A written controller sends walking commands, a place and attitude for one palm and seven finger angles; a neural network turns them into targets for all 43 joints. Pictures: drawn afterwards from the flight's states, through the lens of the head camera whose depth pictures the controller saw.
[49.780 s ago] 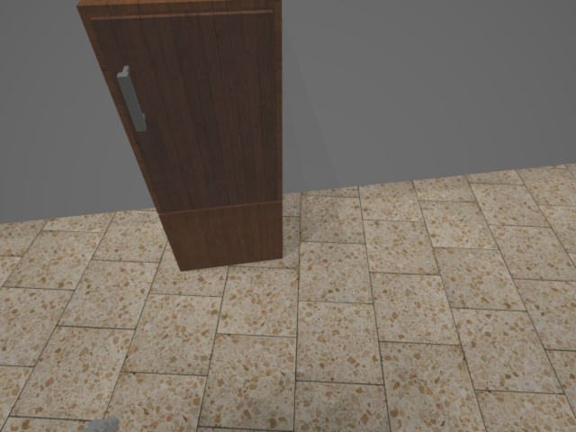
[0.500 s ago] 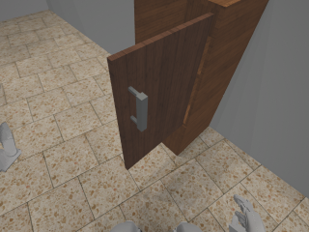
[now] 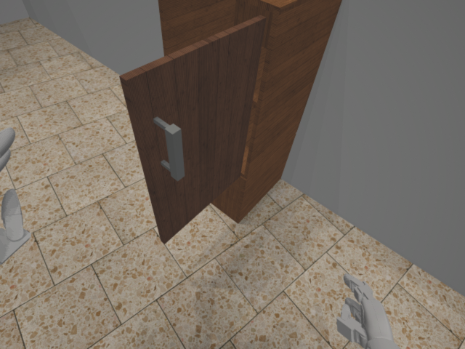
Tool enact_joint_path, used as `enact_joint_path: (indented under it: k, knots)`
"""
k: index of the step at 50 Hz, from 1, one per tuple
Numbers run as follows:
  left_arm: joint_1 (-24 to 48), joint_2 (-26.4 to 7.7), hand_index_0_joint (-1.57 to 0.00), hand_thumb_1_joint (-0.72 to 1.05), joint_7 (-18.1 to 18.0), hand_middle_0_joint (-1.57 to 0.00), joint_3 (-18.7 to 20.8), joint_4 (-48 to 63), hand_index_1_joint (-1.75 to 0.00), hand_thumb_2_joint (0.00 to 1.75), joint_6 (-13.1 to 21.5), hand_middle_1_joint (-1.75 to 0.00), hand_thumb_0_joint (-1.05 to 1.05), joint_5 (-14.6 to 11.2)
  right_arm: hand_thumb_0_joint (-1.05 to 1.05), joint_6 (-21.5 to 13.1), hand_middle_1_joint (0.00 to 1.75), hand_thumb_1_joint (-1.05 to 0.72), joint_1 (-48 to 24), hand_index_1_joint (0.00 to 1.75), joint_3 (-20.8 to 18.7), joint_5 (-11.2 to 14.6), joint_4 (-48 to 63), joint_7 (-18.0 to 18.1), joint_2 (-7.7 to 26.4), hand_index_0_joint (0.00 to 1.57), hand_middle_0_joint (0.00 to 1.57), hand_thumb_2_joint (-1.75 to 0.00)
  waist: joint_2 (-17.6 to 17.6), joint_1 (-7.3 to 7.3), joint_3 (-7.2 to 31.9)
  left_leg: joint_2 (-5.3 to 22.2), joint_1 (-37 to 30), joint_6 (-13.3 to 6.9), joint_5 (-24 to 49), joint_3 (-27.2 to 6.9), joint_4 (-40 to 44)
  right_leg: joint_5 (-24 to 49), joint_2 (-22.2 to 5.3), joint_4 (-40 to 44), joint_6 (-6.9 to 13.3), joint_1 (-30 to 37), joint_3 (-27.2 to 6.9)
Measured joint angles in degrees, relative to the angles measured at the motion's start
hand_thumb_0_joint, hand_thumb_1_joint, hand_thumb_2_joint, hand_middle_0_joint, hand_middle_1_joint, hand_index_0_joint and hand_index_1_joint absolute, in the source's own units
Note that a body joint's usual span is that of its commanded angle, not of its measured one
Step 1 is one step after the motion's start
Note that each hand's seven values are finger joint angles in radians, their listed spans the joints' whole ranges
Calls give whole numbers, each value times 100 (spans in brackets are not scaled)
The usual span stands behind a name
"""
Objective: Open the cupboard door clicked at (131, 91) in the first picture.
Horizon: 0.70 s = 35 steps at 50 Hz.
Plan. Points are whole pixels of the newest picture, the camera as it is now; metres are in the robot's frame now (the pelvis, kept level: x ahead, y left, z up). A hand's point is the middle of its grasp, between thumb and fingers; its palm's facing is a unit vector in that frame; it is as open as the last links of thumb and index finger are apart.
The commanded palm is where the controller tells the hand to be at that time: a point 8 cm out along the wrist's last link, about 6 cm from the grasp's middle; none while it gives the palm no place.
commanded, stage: stop stepping back and stand still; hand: left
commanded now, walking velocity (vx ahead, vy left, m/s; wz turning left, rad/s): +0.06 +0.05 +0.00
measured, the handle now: (168, 149) +0.48 +0.16 +0.04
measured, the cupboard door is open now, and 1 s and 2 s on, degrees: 89 89 89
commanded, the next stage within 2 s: let the arm hang, fingers relaxed in 1.04 s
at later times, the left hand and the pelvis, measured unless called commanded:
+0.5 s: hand out of the picture +0.13 +0.26 +0.16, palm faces +0.44 -0.76 -0.47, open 7.4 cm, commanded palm +0.06 +0.30 +0.18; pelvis -0.07 -0.01 +0.00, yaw +1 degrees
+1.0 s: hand out of the picture +0.09 +0.29 +0.16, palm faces +0.48 -0.75 -0.46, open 7.4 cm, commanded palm +0.03 +0.32 +0.18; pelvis -0.10 +0.02 +0.00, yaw +3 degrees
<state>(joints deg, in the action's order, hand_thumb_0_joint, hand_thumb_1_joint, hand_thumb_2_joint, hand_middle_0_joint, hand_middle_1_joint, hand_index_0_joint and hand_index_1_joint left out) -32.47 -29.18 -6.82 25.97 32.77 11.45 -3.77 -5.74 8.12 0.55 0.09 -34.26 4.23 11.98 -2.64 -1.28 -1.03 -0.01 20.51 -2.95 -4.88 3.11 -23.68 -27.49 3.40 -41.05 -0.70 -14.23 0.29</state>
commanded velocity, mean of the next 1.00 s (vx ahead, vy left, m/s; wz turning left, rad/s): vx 0.00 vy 0.00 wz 0.00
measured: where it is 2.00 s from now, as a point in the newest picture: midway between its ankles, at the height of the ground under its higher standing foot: outside the picture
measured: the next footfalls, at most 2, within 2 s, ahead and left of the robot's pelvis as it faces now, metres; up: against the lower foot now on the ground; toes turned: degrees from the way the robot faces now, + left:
left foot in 0.36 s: -0.03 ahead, +0.12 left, +0.00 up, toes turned +4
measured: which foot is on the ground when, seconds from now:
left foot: down 0.00-0.14, up 0.16-0.34, down 0.36-1.00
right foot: down 0.00-1.00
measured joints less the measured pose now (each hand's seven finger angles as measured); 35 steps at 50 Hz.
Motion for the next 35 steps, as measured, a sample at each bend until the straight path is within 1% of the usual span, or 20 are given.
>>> enact_joint_path:
  k: [1,3,5,6,7,8,9,11,12,13,15,17,18,19,21,23,25,28,31,35]
  knots:
    - [-47,29,-22,89,-21,-22,-7,-43,-31,90,-49,-30,2,-3,1,-40,30,-91,41,30,-22,-15,38,-4,31,20,20,-90,35,-29,2,0,-56,3,89,-19,118,-101,-3,-53,9,-87,16]
    - [-216,76,-22,89,-82,-21,-3,-99,-31,90,-153,-30,2,-9,1,-77,30,-91,151,30,-51,-25,115,0,74,20,20,-90,94,-66,15,-9,-146,26,252,-50,303,-51,-56,236,39,-108,116]
    - [-413,104,-22,89,-136,-21,11,-152,-31,90,-224,-30,2,-4,1,-59,30,-91,273,30,-62,-15,189,28,92,20,20,-90,117,-82,39,-46,-131,60,272,-62,298,188,-130,798,69,22,256]
    - [-480,114,-22,89,-154,-21,15,-183,-31,90,-247,-30,2,13,1,-39,30,-91,322,30,-69,-11,214,42,93,20,20,-90,102,-76,42,-83,-58,84,155,-54,180,365,-168,1084,121,95,288]
    - [-490,161,-22,89,-158,-21,-24,-227,-31,90,-270,-30,2,42,1,-9,30,-91,351,30,-86,-14,197,54,107,20,20,-90,144,-72,14,-84,55,128,-138,-87,-60,756,-171,1201,210,114,342]
    - [-490,214,-22,89,-159,-21,-81,-258,-31,90,-282,-30,2,69,1,26,30,-91,385,30,-101,-24,135,62,119,20,20,-90,171,-38,7,-94,209,202,-589,-140,-461,1095,-176,1255,294,109,386]
    - [-475,278,-22,89,-162,-21,-144,-277,-31,90,-280,-30,2,102,1,57,30,-91,428,30,-111,-39,39,66,124,20,20,-90,160,51,31,-123,385,262,-988,-200,-1072,1322,-190,1270,373,75,382]
    - [-378,460,-22,89,-165,-21,-254,-325,-31,90,-243,-30,2,184,1,84,30,-91,533,30,-107,-57,-206,71,113,20,20,-90,95,240,126,-147,616,318,-1374,-269,-2258,1408,-211,1292,431,15,313]
    - [-290,555,-22,89,-169,-21,-297,-368,-31,90,-224,-30,2,219,1,93,30,-91,602,30,-91,-66,-302,73,95,20,20,-90,54,294,184,-118,598,328,-1434,-255,-2546,1414,-225,1333,428,7,296]
    - [-174,638,-22,89,-184,-21,-333,-426,-31,90,-200,-30,2,253,1,89,30,-91,669,30,-69,-69,-376,88,74,20,20,-90,21,320,230,-63,482,324,-1456,-228,-2578,1429,-237,1381,419,9,303]
    - [91,763,-22,89,-240,-21,-386,-554,-31,90,-153,-30,2,306,1,28,30,-91,773,30,-25,-61,-467,140,40,20,20,-90,5,305,289,62,71,277,-1486,-211,-2107,1460,-244,1422,411,-4,377]
    - [319,852,-22,89,-300,-21,-424,-626,-31,90,-125,-30,2,334,1,-77,30,-91,827,30,-4,-59,-480,182,61,20,20,-90,109,234,306,179,-470,224,-1303,-270,-1195,1448,-203,1359,394,-66,499]
    - [400,879,-22,89,-318,-21,-439,-618,-31,90,-115,-30,2,335,1,-133,30,-90,832,30,-12,-59,-449,193,101,20,20,-90,231,187,293,260,-717,243,-1242,-337,-742,1427,-145,1290,378,-121,581]
    - [492,861,-22,89,-327,-21,-427,-641,-31,90,-100,-30,2,333,1,-161,30,-90,763,30,-29,-58,-485,198,66,20,20,-90,209,142,220,232,-769,329,-1307,-348,-604,1411,-188,1219,357,-156,602]
    - [513,774,-21,89,-328,-21,-347,-638,-31,90,-88,-30,2,315,2,-153,30,-91,622,30,-1,-29,-451,152,-24,20,20,-90,97,147,48,156,-838,377,-1205,-238,-553,1512,-254,1247,344,-123,483]
    - [328,641,-21,89,-291,-21,-226,-580,-31,90,-73,-30,2,283,2,-178,30,-91,517,30,43,-24,-321,88,-88,20,20,-90,69,95,-25,142,-868,363,-1096,-123,-515,1597,-261,1282,310,-130,367]
    - [162,515,-21,89,-242,-21,-181,-526,-31,90,-51,-30,2,257,2,-210,30,-91,469,30,74,-14,-185,40,-131,20,20,-90,94,35,-54,130,-876,339,-1028,-75,-481,1668,-268,1326,283,-129,320]
    - [6,415,-21,89,-178,-21,-187,-494,-31,90,25,-30,2,232,1,-232,30,-90,448,30,103,-11,-101,-12,-155,20,20,-90,154,22,-31,126,-849,308,-951,-53,-444,1788,-269,1436,260,-125,299]
    - [-58,462,-22,89,-153,-21,-219,-558,-31,90,94,-30,2,236,1,-211,30,-90,478,30,104,-21,-105,-44,-120,20,20,-90,229,66,42,143,-754,282,-901,-64,-465,1917,-249,1583,243,-137,309]
    - [12,636,-22,89,-172,-21,-268,-751,-31,90,78,-30,2,274,1,-159,30,-90,548,30,62,-36,-192,-24,-23,21,20,-90,301,156,90,148,-639,238,-862,-91,-511,1978,-230,1707,193,-161,311]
